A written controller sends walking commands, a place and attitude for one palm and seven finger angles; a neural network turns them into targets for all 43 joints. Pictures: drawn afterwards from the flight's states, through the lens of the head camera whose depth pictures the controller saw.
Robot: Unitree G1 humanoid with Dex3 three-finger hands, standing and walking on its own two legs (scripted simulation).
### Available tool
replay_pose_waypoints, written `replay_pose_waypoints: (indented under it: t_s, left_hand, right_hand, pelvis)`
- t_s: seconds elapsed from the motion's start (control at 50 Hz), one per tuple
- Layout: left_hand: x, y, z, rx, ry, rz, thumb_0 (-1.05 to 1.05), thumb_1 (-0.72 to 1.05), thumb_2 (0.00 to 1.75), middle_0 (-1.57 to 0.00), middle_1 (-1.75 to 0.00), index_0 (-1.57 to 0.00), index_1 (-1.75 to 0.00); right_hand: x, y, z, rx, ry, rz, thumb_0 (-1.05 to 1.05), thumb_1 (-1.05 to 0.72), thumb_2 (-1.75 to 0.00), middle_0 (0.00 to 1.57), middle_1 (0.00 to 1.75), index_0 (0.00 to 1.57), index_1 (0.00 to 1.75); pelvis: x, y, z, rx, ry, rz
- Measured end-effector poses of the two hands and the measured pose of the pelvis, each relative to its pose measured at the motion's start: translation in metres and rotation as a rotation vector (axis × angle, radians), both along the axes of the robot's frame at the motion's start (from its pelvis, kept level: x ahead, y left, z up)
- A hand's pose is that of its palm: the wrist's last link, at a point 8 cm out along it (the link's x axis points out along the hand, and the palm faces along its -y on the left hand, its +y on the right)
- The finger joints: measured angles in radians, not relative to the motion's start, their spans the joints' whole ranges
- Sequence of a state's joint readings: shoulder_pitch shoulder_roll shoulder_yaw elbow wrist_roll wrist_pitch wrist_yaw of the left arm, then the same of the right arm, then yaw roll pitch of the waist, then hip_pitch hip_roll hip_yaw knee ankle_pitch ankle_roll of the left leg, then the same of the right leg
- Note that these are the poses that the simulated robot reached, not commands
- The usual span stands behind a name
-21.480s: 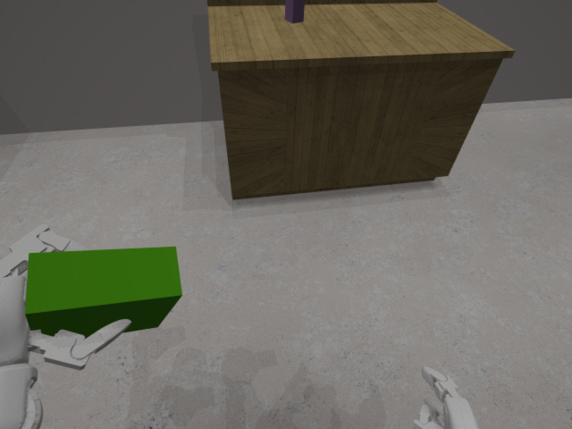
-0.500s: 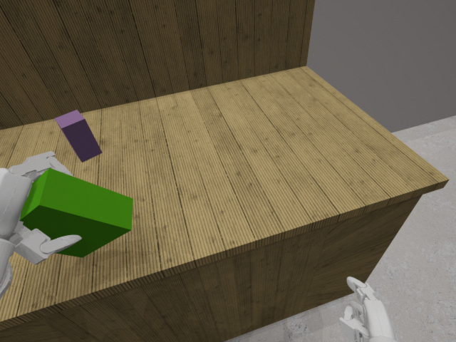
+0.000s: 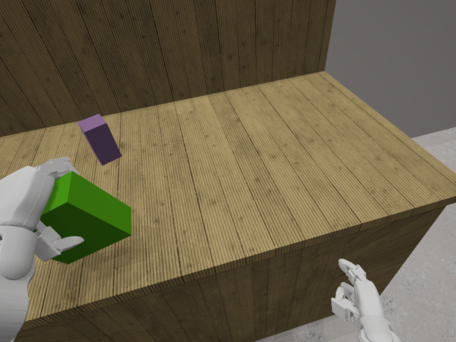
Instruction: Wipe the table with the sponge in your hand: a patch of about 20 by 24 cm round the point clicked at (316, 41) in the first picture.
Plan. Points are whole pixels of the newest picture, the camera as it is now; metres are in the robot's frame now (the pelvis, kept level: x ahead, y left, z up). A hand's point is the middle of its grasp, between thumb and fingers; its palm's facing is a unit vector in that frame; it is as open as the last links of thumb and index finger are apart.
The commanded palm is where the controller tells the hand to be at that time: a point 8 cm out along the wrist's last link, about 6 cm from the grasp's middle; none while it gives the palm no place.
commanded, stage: turn the palm down, sponge in hand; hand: left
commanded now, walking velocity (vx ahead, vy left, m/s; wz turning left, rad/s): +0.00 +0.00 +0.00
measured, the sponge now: (81, 227) +0.23 +0.28 +0.13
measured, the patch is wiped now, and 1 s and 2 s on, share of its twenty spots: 0.00 0.00 0.00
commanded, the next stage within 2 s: move the sponge above the wiping area in 0.92 s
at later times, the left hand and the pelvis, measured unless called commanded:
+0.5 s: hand (50, 210) +0.23 +0.31 +0.17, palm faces +0.14 -0.09 -0.99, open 9.8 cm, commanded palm +0.18 +0.30 +0.24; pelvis -0.01 +0.02 +0.01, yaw -1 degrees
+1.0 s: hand (57, 214) +0.22 +0.29 +0.17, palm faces +0.13 -0.05 -0.99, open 9.8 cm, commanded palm +0.18 +0.28 +0.24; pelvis -0.01 +0.01 +0.01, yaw +0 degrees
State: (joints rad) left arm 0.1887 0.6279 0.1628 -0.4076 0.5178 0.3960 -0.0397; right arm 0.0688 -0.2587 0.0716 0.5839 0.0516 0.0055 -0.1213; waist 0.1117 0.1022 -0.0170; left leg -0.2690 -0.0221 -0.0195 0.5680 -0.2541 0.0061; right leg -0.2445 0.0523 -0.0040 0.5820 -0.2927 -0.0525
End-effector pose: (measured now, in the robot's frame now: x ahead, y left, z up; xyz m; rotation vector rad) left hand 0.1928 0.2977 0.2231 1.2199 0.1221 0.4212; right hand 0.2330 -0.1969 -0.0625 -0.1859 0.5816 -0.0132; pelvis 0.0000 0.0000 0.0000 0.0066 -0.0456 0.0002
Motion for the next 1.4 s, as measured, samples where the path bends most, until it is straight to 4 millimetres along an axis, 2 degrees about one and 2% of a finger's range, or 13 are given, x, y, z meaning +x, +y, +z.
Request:
replay_pose_waypoints:
  t_s: [0.14,0.34,0.44,0.56,0.7,0.92,1.06,1.24,1.4]
  left_hand:
    - [0.001,-0.001,-0.003,0.055,0.055,-0.031,0.00,-0.47,1.04,-0.78,-1.35,-0.77,-1.35]
    - [0.004,0.013,0.004,0.135,0.057,0.039,0.00,-0.47,1.04,-0.78,-1.35,-0.77,-1.35]
    - [0.008,0.011,0.000,0.168,0.103,0.038,0.00,-0.47,1.04,-0.78,-1.35,-0.77,-1.35]
    - [0.009,0.002,0.000,0.219,0.113,0.009,0.00,-0.47,1.04,-0.78,-1.35,-0.77,-1.35]
    - [0.005,0.002,0.005,0.219,0.090,0.041,0.01,-0.47,1.04,-0.78,-1.35,-0.77,-1.35]
    - [0.003,-0.010,-0.002,0.229,0.134,0.032,0.01,-0.47,1.04,-0.78,-1.35,-0.77,-1.35]
    - [0.005,-0.012,0.000,0.234,0.127,0.037,0.01,-0.47,1.04,-0.78,-1.35,-0.77,-1.35]
    - [-0.003,-0.003,-0.003,0.233,0.160,0.061,0.01,-0.47,1.04,-0.78,-1.35,-0.77,-1.36]
    - [-0.006,0.004,-0.016,0.227,0.188,0.048,0.01,-0.47,1.04,-0.78,-1.35,-0.77,-1.36]
  right_hand:
    - [0.007,0.024,0.009,0.007,-0.011,0.051,0.01,-0.91,-0.90,0.21,0.30,0.20,0.30]
    - [0.006,0.031,0.009,-0.012,0.025,0.062,0.01,-0.91,-0.90,0.21,0.30,0.19,0.30]
    - [0.006,0.032,0.009,-0.004,0.027,0.057,0.01,-0.91,-0.90,0.21,0.30,0.19,0.30]
    - [0.006,0.031,0.009,0.002,0.025,0.063,0.01,-0.91,-0.90,0.21,0.30,0.18,0.30]
    - [0.006,0.029,0.009,0.012,0.026,0.076,0.01,-0.91,-0.90,0.20,0.30,0.18,0.30]
    - [0.007,0.025,0.007,0.019,0.017,0.088,0.01,-0.91,-0.90,0.20,0.30,0.20,0.31]
    - [0.008,0.021,0.007,0.023,0.014,0.090,0.01,-0.91,-0.90,0.20,0.30,0.21,0.31]
    - [0.009,0.012,0.007,0.021,0.015,0.071,0.01,-0.91,-0.90,0.20,0.30,0.21,0.31]
    - [0.008,0.009,0.005,-0.017,0.021,0.062,0.01,-0.91,-0.90,0.20,0.30,0.20,0.30]
  pelvis:
    - [-0.004,0.010,0.004,-0.005,-0.015,-0.003]
    - [-0.010,0.019,0.008,-0.004,-0.031,-0.003]
    - [-0.012,0.022,0.009,-0.001,-0.033,-0.007]
    - [-0.013,0.021,0.009,0.002,-0.037,-0.013]
    - [-0.014,0.016,0.009,0.001,-0.038,-0.011]
    - [-0.015,0.008,0.009,0.003,-0.041,-0.008]
    - [-0.013,0.004,0.009,0.003,-0.042,-0.010]
    - [-0.009,0.002,0.008,0.003,-0.036,-0.013]
    - [-0.008,0.004,0.009,-0.003,-0.042,0.001]
